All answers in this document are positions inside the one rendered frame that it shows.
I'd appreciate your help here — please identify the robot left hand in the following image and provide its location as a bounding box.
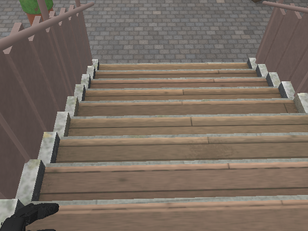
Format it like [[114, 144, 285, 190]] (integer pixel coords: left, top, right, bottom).
[[0, 203, 60, 231]]

